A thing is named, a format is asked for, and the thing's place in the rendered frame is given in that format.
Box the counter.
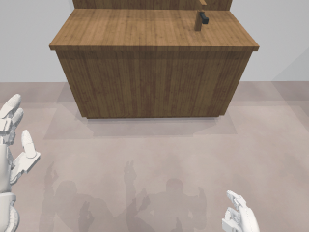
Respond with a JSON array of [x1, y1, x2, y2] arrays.
[[49, 0, 259, 119]]

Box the left robot hand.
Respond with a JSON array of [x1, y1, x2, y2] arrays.
[[0, 94, 41, 193]]

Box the right robot hand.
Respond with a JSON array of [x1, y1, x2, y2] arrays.
[[222, 190, 260, 232]]

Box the left robot forearm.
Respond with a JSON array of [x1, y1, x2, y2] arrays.
[[0, 192, 20, 232]]

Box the tap lever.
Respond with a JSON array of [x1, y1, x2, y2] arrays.
[[199, 12, 209, 25]]

